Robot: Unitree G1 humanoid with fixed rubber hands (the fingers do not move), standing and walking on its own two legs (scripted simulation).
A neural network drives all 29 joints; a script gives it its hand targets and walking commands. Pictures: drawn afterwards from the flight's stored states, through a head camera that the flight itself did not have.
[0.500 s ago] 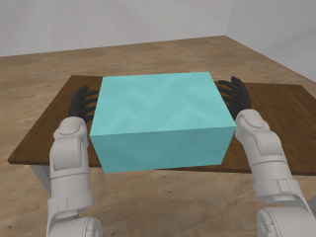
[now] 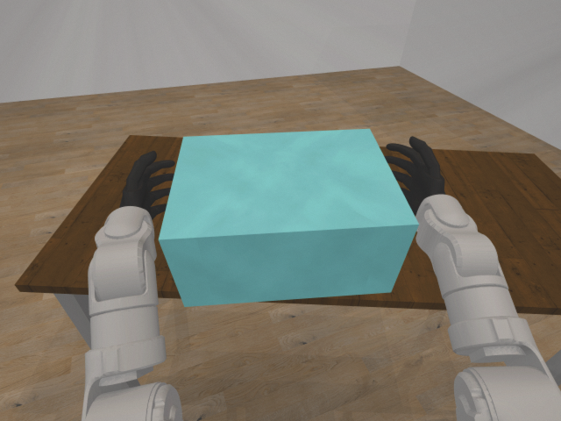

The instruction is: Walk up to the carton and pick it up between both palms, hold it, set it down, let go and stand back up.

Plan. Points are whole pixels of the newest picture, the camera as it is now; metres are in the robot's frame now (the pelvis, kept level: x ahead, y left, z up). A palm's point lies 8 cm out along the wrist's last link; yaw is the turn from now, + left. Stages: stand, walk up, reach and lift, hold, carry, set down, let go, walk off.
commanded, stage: hold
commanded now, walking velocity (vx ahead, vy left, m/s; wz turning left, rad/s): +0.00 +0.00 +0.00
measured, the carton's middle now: (283, 211) +0.39 +0.01 +0.15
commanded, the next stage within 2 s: none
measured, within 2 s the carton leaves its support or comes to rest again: neither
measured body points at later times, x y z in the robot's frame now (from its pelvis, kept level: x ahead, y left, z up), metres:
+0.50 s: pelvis +0.00 +0.00 +0.00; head -0.04 +0.03 +0.45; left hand +0.36 +0.20 +0.18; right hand +0.37 -0.19 +0.20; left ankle +0.04 +0.13 -0.75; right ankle -0.02 -0.12 -0.75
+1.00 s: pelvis +0.00 +0.00 +0.00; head -0.04 +0.03 +0.45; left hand +0.36 +0.20 +0.18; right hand +0.37 -0.19 +0.19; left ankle +0.04 +0.13 -0.75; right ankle -0.02 -0.12 -0.75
